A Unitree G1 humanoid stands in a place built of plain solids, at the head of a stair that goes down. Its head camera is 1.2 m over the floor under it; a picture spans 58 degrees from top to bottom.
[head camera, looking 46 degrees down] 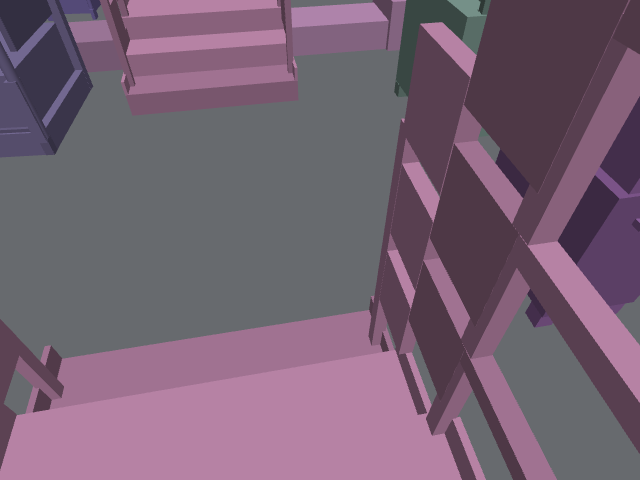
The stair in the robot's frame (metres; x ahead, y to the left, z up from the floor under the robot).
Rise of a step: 0.18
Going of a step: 0.30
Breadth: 1.30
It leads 11 degrees to the left of straight ahead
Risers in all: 3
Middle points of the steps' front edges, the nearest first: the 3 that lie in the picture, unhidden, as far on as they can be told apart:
0.38 0.29 0.00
0.68 0.35 -0.18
0.97 0.40 -0.36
